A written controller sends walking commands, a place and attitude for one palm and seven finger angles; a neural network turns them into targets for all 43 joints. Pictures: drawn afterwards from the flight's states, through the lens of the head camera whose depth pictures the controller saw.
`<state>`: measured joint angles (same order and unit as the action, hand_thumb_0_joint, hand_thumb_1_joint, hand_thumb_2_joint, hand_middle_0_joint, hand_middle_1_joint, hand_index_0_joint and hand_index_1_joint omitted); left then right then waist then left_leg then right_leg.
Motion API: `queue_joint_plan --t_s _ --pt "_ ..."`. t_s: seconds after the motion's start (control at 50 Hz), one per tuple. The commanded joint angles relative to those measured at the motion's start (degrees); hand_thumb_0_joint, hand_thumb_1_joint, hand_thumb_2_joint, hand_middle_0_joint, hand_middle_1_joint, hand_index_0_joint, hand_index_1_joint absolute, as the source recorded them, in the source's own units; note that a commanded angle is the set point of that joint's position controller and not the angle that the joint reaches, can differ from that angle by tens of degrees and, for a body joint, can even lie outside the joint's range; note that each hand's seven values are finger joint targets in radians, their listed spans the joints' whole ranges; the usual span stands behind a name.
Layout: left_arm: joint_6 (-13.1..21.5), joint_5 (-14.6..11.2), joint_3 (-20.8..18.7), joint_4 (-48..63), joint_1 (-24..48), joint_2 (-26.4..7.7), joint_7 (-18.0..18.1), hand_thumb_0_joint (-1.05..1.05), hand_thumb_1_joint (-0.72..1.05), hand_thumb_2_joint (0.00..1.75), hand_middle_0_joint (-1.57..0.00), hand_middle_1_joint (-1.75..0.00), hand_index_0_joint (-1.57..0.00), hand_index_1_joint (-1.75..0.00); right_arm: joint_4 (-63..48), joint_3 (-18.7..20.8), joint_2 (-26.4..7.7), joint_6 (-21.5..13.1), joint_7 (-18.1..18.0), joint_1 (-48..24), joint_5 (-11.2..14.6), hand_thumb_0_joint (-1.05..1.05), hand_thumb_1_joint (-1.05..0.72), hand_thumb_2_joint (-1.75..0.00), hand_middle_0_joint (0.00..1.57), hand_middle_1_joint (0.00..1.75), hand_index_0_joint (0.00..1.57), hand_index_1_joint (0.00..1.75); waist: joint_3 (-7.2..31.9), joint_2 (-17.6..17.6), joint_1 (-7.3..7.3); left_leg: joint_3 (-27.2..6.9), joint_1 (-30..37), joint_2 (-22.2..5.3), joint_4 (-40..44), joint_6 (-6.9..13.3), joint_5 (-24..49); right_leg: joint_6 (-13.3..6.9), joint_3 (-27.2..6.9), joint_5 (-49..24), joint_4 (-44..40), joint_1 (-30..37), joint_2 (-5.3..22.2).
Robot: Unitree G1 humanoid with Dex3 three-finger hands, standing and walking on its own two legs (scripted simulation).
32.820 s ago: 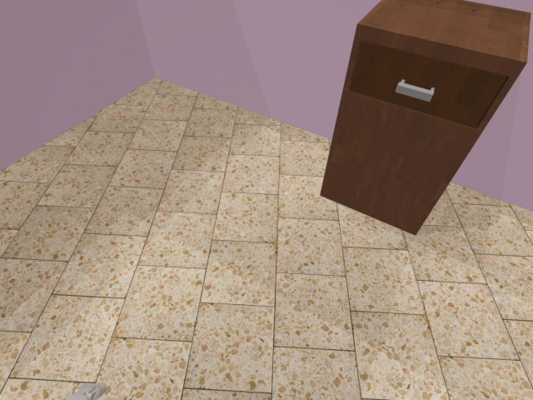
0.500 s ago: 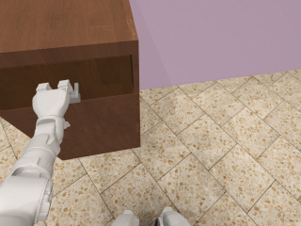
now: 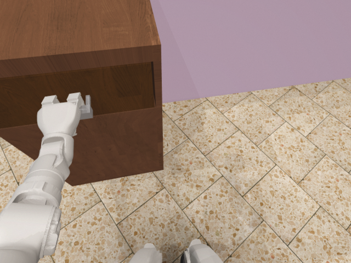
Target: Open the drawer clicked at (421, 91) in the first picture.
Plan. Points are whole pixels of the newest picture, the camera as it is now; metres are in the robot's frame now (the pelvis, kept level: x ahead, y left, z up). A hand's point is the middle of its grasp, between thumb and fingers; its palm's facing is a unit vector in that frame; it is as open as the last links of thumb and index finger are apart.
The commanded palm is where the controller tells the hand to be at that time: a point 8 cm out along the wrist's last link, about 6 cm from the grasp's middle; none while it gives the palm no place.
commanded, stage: pull the drawer open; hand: left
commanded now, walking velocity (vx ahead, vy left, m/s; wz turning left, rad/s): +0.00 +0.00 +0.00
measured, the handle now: (68, 107) +0.49 +0.27 -0.01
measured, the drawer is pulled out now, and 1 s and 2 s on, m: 0.00 0.11 0.24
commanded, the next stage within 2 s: none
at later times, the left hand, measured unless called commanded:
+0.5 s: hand (69, 146) +0.39 +0.25 -0.03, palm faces -0.01 -0.05 -1.00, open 5.8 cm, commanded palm +0.36 +0.25 +0.03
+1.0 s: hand (68, 169) +0.34 +0.24 -0.03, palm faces -0.01 -0.05 -1.00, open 5.8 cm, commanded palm +0.30 +0.24 +0.03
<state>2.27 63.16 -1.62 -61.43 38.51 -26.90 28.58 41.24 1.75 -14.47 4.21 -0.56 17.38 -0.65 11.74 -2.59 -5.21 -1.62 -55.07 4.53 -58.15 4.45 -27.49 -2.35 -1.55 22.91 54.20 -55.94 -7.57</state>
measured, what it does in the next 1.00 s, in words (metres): stands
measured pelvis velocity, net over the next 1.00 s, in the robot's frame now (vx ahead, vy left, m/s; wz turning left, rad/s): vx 0.02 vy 0.00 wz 0.01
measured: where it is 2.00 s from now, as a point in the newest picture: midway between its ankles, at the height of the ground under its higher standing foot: outside the picture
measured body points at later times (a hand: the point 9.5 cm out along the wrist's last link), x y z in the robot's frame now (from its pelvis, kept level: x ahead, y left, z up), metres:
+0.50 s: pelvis +0.02 +0.00 +0.01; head +0.11 +0.01 +0.46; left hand +0.39 +0.25 +0.03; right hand +0.12 -0.26 -0.11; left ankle -0.01 +0.07 -0.67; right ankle +0.01 -0.10 -0.67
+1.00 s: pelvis +0.02 +0.00 +0.02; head +0.08 +0.00 +0.46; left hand +0.33 +0.24 +0.03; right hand +0.16 -0.25 -0.10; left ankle -0.01 +0.07 -0.67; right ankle +0.01 -0.10 -0.67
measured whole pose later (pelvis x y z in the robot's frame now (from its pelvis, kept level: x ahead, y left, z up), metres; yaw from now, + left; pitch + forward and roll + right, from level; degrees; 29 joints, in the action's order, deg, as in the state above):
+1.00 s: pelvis +0.02 +0.00 +0.02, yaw +0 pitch +18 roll -2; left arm -3.9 62.2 4.5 -34.3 9.1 -18.4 31.0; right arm 38.1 2.2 -12.9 3.7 -1.2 10.9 0.0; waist 11.2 -2.4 -0.4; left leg -1.6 -42.8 4.8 -52.4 4.4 -27.3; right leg -2.7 -2.3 23.3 49.7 -44.2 -7.1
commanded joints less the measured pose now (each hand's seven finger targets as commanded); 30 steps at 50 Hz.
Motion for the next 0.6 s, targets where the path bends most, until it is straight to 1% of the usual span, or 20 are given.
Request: queue_joint_plan --t_s 0.0,0.02,0.06,0.08,0.1,0.14,0.18,0.2,0.24,0.28,0.3,0.32,0.36,0.38,0.4,0.48,0.52,0.54,0.56,0.58 --pt "-1.24 -0.77 -4.27 8.95 16.59 -15.39 2.02 0.00 0.90 0.90 -0.40 -1.35 -0.40 -1.35 -3.74 3.47 -9.44 -0.94 -0.43 6.02 -0.29 0.00 -0.90 -0.90 0.20 0.30 0.20 0.30 24.52 -2.69 1.80 -1.97 18.57 -3.34 6.22 -3.00 25.23 -0.43 0.89 -16.38 -4.93 13.96 2.69" --pt "-1.02 -1.05 -3.04 10.49 17.31 -13.72 2.00 0.00 0.90 0.90 -0.40 -1.35 -0.40 -1.35 -4.01 3.54 -9.30 -1.04 -0.35 6.04 -0.29 0.00 -0.90 -0.90 0.20 0.30 0.20 0.30 24.60 -2.78 1.47 -1.85 18.85 -3.39 6.22 -2.94 25.97 -0.39 0.97 -17.13 -5.08 14.27 2.65" --pt "-0.76 -1.59 -3.01 11.42 14.66 -12.29 1.69 0.00 0.90 0.90 -0.40 -1.35 -0.40 -1.35 -4.38 3.75 -9.08 -1.03 -0.11 5.67 -0.28 0.00 -0.90 -0.90 0.20 0.30 0.20 0.30 25.87 -3.27 2.17 -2.05 20.56 -3.52 6.37 -3.16 28.34 -0.55 1.14 -18.23 -5.03 14.96 2.63" --pt "-0.64 -1.44 -3.47 11.73 13.24 -12.70 1.71 0.00 0.90 0.90 -0.40 -1.35 -0.40 -1.35 -4.27 3.84 -9.07 -0.94 -0.06 5.76 -0.15 0.00 -0.90 -0.90 0.20 0.30 0.20 0.30 25.32 -2.28 2.36 -2.08 20.83 -3.73 6.45 -3.22 28.60 -0.42 1.09 -18.29 -5.11 15.02 2.61" --pt "-0.47 -1.59 -3.52 13.31 11.54 -12.17 1.73 0.00 0.90 0.90 -0.40 -1.35 -0.40 -1.35 -4.64 3.86 -8.94 -0.85 -0.03 5.45 -0.14 0.00 -0.90 -0.90 0.20 0.30 0.20 0.30 26.26 -2.60 3.05 -1.95 21.37 -3.74 6.65 -3.24 29.80 -0.47 1.08 -19.25 -5.06 16.07 2.58" --pt "-0.46 -1.84 -2.13 14.92 8.94 -9.43 1.89 0.00 0.90 0.90 -0.40 -1.35 -0.40 -1.35 -4.94 4.11 -8.59 -0.78 0.15 4.87 -0.07 0.00 -0.90 -0.90 0.20 0.30 0.20 0.30 25.47 -2.75 2.90 -1.84 22.73 -3.92 6.86 -3.28 31.41 -0.45 1.07 -20.07 -5.72 16.26 2.48" --pt "-0.49 -1.72 -3.56 16.57 5.80 -10.64 2.08 0.00 0.90 0.90 -0.40 -1.35 -0.40 -1.35 -5.16 4.08 -8.54 -0.49 0.13 4.27 0.00 0.00 -0.90 -0.90 0.20 0.30 0.20 0.30 25.50 -1.94 3.81 -1.88 22.68 -3.92 7.20 -3.36 32.91 -0.43 0.80 -21.41 -5.64 17.94 2.60" --pt "-0.67 -1.74 -2.03 16.98 5.41 -8.56 2.21 0.00 0.90 0.90 -0.40 -1.35 -0.40 -1.35 -5.35 4.09 -8.40 -0.47 0.14 3.96 0.08 0.00 -0.90 -0.90 0.20 0.30 0.20 0.30 23.85 -1.33 3.10 -2.09 22.64 -4.06 7.51 -3.36 32.63 -0.42 0.95 -21.04 -6.09 17.38 2.57" --pt "-1.04 -1.58 -1.57 17.83 4.67 -7.71 2.69 0.00 0.90 0.90 -0.40 -1.35 -0.40 -1.35 -5.27 4.22 -8.37 -0.50 0.13 3.36 0.09 0.00 -0.90 -0.90 0.20 0.30 0.20 0.30 22.31 -0.01 2.87 -1.92 22.06 -4.02 7.95 -3.12 30.96 -0.38 0.84 -20.57 -6.67 17.77 2.61" --pt "-1.21 -1.28 -2.93 19.78 3.37 -9.11 3.26 0.00 0.90 0.90 -0.40 -1.35 -0.40 -1.35 -5.44 4.16 -8.29 -0.47 -0.02 2.59 0.03 0.00 -0.90 -0.90 0.20 0.30 0.20 0.30 22.83 -1.32 3.74 -1.82 22.59 -3.85 8.28 -3.23 31.38 -0.54 0.52 -21.05 -6.54 18.64 2.76" --pt "-1.55 -1.10 -2.50 19.74 2.28 -8.32 3.52 0.00 0.90 0.90 -0.40 -1.35 -0.40 -1.35 -5.42 4.21 -8.12 -0.41 -0.12 2.22 0.03 0.00 -0.90 -0.90 0.20 0.30 0.20 0.30 22.53 -0.74 3.57 -1.86 22.85 -3.88 8.28 -3.28 31.86 -0.53 0.52 -21.32 -6.64 18.69 2.75" --pt "-1.80 -0.98 -1.68 20.71 2.10 -7.39 3.70 0.00 0.90 0.90 -0.40 -1.35 -0.40 -1.35 -5.55 4.19 -8.00 -0.44 -0.07 1.95 0.05 0.00 -0.90 -0.90 0.20 0.30 0.20 0.30 21.79 -1.65 3.53 -1.78 23.16 -3.86 8.45 -3.43 32.12 -0.58 0.59 -21.28 -6.86 18.44 2.75" --pt "-2.42 -1.16 -3.00 22.40 0.29 -8.41 4.07 0.00 0.90 0.90 -0.40 -1.35 -0.40 -1.35 -5.80 4.15 -8.05 -0.35 -0.11 1.12 0.01 0.00 -0.90 -0.90 0.20 0.30 0.20 0.30 22.06 -1.35 4.05 -2.06 23.72 -3.91 8.59 -3.56 33.49 -0.70 0.50 -21.76 -6.77 19.34 2.75" --pt "-2.62 -1.19 -1.67 23.63 -0.52 -6.72 4.16 0.00 0.90 0.90 -0.40 -1.35 -0.40 -1.35 -6.34 4.10 -7.65 -0.47 -0.07 0.84 0.11 0.00 -0.90 -0.90 0.20 0.30 0.20 0.30 22.53 -1.89 4.07 -1.95 24.32 -3.86 8.73 -3.55 33.69 -0.58 0.52 -21.97 -6.85 19.76 2.79" --pt "-3.01 -1.21 -2.39 23.53 -2.57 -7.01 4.27 0.00 0.90 0.90 -0.40 -1.35 -0.40 -1.35 -6.28 4.10 -7.57 -0.36 -0.12 0.35 0.17 0.00 -0.90 -0.90 0.20 0.30 0.20 0.30 21.83 -1.18 4.44 -1.90 24.27 -3.81 8.82 -3.57 33.56 -0.65 0.35 -22.06 -7.05 20.11 2.72" --pt "-4.27 -1.24 -1.30 25.07 -4.02 -5.76 4.31 0.00 0.90 0.90 -0.40 -1.35 -0.40 -1.35 -6.96 3.80 -7.36 -0.46 -0.46 -0.96 0.32 0.00 -0.90 -0.90 0.20 0.30 0.20 0.30 19.91 -0.55 4.24 -1.92 23.62 -3.67 9.46 -3.59 32.54 -0.62 0.44 -21.70 -7.40 20.61 2.88" --pt "-4.40 -1.02 -0.61 27.38 -3.68 -5.07 4.49 0.00 0.90 0.90 -0.40 -1.35 -0.40 -1.35 -7.45 3.85 -7.25 -0.76 -0.57 -1.67 0.24 0.00 -0.90 -0.90 0.20 0.30 0.20 0.30 20.62 -1.64 4.29 -2.00 24.75 -3.73 9.46 -3.74 32.74 -0.67 0.42 -21.32 -7.43 20.31 2.91" --pt "-4.62 -0.99 -0.79 27.88 -5.56 -4.92 4.57 0.00 0.90 0.90 -0.40 -1.35 -0.40 -1.35 -7.57 3.88 -7.04 -0.75 -0.57 -1.96 0.28 0.00 -0.90 -0.90 0.20 0.30 0.20 0.30 20.79 -1.44 4.73 -1.84 25.30 -3.68 9.47 -3.79 33.72 -0.75 0.37 -22.04 -7.53 21.00 2.91" --pt "-4.90 -1.14 -1.06 28.98 -6.65 -5.06 4.50 0.00 0.90 0.90 -0.40 -1.35 -0.40 -1.35 -7.94 3.80 -7.17 -0.73 -0.56 -2.40 0.19 0.00 -0.90 -0.90 0.20 0.30 0.20 0.30 21.48 -2.62 5.01 -2.17 25.96 -3.75 9.45 -3.99 35.57 -0.89 0.36 -22.65 -7.32 21.09 2.91" --pt "-5.16 -1.13 0.16 29.53 -7.60 -3.48 4.45 0.00 0.90 0.90 -0.40 -1.35 -0.40 -1.35 -8.05 3.83 -6.83 -0.78 -0.54 -2.65 0.35 0.00 -0.90 -0.90 0.20 0.30 0.20 0.30 21.42 -2.12 4.74 -2.34 27.04 -3.96 9.30 -4.14 36.11 -0.71 0.59 -22.39 -7.32 20.52 2.91"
